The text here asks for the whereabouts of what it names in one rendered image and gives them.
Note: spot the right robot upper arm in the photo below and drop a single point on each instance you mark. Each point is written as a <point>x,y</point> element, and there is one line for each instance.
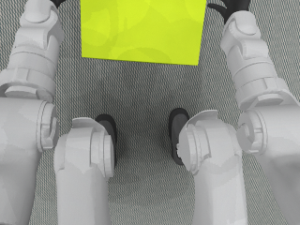
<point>272,135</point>

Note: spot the left robot upper arm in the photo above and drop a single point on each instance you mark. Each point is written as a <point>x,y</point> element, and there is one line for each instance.
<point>28,127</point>

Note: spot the robot left shin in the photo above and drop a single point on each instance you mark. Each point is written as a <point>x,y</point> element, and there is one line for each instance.
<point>60,148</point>

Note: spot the robot left thigh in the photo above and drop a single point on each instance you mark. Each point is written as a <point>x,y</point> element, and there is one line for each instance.
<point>81,185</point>

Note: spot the robot left hand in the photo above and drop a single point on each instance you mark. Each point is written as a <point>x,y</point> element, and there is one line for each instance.
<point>58,2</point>

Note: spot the right robot forearm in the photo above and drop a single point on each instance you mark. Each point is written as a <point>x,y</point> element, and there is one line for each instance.
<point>253,73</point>

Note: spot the carton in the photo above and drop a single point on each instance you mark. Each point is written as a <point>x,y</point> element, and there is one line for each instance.
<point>146,31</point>

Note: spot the left robot forearm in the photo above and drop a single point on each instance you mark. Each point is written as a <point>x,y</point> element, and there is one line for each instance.
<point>34,57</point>

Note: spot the robot right hand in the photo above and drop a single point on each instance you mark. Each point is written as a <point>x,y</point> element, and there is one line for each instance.
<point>231,7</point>

